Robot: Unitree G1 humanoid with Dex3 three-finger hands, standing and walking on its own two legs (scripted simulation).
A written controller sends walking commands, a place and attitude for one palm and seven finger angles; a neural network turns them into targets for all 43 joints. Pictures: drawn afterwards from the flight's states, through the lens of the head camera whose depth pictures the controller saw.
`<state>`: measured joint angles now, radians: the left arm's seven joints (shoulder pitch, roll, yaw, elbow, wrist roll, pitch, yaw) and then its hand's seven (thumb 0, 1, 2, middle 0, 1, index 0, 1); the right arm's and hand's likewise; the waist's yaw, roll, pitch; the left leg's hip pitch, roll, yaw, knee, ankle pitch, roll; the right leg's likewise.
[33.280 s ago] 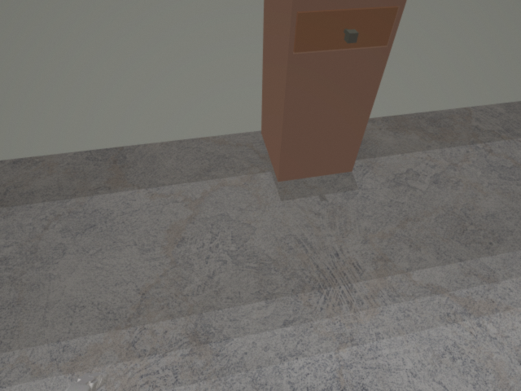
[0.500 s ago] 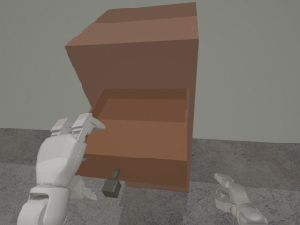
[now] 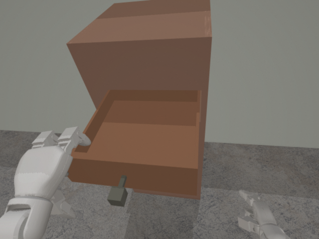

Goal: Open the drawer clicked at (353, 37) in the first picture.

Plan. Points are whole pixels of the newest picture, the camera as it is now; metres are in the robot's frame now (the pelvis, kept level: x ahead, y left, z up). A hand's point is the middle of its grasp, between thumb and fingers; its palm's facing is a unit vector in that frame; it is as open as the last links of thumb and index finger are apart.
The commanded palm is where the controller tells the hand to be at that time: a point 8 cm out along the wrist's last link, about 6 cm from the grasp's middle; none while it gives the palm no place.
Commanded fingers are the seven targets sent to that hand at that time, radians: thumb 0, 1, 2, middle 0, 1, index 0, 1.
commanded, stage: draw the hand back to the body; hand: left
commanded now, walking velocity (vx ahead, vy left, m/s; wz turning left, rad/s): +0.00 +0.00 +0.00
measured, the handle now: (120, 189) +0.23 +0.15 +0.01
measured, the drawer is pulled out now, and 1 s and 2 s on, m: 0.29 0.29 0.29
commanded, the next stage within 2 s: step back with the hand held close in 1.12 s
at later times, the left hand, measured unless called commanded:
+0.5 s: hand (55, 151) +0.21 +0.23 +0.20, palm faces +0.42 -0.84 -0.35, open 12.3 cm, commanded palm +0.15 +0.27 +0.21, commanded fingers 0.00 0.20 0.60 -0.25 -0.75 -0.25 -0.75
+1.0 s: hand (42, 151) +0.22 +0.27 +0.19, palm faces +0.48 -0.79 -0.38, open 8.0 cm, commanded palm +0.15 +0.31 +0.20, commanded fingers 0.00 0.90 0.90 -0.20 -0.30 -0.20 -0.30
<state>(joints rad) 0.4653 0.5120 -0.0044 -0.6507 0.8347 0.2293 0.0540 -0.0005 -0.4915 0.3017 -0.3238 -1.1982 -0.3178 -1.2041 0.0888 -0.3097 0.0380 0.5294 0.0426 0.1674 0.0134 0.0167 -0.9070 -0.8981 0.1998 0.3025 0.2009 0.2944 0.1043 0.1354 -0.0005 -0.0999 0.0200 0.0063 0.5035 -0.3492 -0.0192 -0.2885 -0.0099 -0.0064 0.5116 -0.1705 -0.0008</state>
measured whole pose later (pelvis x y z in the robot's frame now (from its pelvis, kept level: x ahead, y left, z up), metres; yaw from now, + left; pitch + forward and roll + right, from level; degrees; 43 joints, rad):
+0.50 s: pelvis +0.03 +0.01 +0.00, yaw +2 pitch -3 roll -1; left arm 0.49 0.30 0.24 -0.63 -0.02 -0.14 0.13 0.00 -0.13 0.46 -0.29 -0.96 -0.28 -0.96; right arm 0.22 -0.20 0.05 0.62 0.00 -0.18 -0.08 0.02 -0.90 -0.90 0.20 0.30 0.21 0.30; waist 0.06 0.06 0.03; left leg -0.04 0.02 -0.04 0.49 -0.38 -0.01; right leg -0.21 -0.02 -0.05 0.48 -0.21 0.01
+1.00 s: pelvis +0.04 +0.02 +0.01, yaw +3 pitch -2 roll -1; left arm 0.48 0.31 0.32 -0.54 -0.04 -0.12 0.12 0.01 0.72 0.83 -0.22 -0.41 -0.22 -0.41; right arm 0.17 -0.21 0.03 0.62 0.00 -0.14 -0.08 0.02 -0.90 -0.90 0.20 0.30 0.20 0.29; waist 0.07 0.06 0.01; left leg -0.04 0.01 -0.04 0.44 -0.36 0.00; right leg -0.21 -0.03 -0.05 0.43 -0.19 0.02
